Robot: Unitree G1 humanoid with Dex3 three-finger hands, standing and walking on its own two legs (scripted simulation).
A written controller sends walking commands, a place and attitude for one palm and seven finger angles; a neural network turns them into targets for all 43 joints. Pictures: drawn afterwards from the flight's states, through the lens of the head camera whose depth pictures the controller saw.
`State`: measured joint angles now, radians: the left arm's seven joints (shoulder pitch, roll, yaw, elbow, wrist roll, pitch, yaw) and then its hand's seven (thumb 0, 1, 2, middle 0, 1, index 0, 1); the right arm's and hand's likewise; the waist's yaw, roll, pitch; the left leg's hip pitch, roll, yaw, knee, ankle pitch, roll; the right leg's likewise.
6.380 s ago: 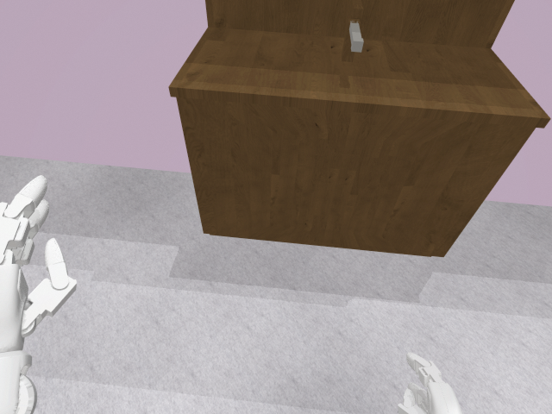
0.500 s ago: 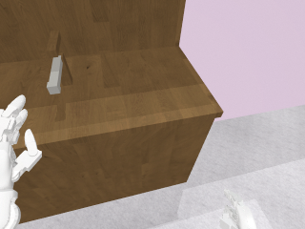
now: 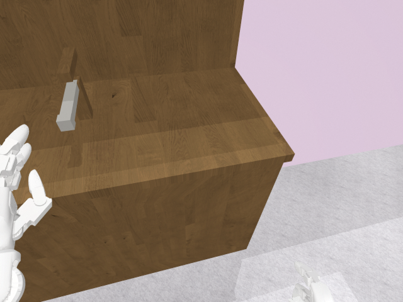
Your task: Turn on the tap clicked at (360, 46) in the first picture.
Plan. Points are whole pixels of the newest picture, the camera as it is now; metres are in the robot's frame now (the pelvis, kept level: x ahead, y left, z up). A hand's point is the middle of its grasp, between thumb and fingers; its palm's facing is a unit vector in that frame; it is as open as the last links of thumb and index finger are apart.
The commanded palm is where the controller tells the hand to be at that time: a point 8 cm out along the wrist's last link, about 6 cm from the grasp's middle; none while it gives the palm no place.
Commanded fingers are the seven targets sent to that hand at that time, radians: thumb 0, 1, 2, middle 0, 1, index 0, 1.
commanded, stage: shuffle to correct the standing spot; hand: left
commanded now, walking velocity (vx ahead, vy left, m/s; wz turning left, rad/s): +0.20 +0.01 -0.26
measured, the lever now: (66, 122) +0.43 +0.34 +0.12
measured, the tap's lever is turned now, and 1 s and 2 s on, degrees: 0 0 0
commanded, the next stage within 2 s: come to a stop and stand still in 0.30 s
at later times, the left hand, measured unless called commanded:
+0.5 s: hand (113, 139) +0.34 +0.19 +0.17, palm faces +0.30 -0.81 -0.50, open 7.4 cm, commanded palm +0.28 +0.24 +0.18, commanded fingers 0.00 0.90 0.90 -0.20 -0.30 -0.20 -0.30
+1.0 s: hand (104, 122) +0.39 +0.22 +0.17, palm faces +0.40 -0.85 -0.35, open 7.4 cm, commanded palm +0.33 +0.25 +0.18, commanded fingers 0.00 0.90 0.90 -0.20 -0.30 -0.20 -0.30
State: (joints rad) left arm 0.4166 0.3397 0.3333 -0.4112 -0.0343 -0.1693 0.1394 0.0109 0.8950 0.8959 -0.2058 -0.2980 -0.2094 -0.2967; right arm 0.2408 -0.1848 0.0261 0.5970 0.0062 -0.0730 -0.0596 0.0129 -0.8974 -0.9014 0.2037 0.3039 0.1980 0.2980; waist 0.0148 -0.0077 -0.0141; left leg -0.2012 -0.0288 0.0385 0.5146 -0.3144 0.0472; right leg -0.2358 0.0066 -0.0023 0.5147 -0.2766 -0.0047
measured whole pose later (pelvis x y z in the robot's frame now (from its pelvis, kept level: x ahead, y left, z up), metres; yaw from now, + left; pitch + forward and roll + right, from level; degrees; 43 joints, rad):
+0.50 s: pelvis +0.10 -0.03 -0.02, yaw -3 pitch -1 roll +0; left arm 0.48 0.46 0.41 -0.56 -0.03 -0.21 0.13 0.01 0.89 0.90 -0.21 -0.30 -0.21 -0.30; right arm 0.26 -0.16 0.02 0.56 0.01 -0.10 -0.03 0.01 -0.90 -0.90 0.20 0.30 0.20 0.30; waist -0.04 -0.01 0.08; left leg -0.17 0.05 0.09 0.72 -0.47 0.00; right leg -0.40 -0.03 -0.13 0.59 -0.15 -0.05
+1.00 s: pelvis +0.15 -0.02 +0.00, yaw -4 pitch +0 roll -1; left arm 0.41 0.34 0.35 -0.48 -0.04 -0.16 0.16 0.01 0.90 0.90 -0.20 -0.30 -0.21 -0.30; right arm 0.18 -0.16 0.04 0.59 0.01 -0.12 -0.05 0.01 -0.90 -0.90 0.20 0.30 0.20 0.30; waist 0.04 -0.01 0.04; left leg -0.29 0.01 0.02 0.48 -0.20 0.01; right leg -0.23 0.02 -0.01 0.47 -0.24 -0.01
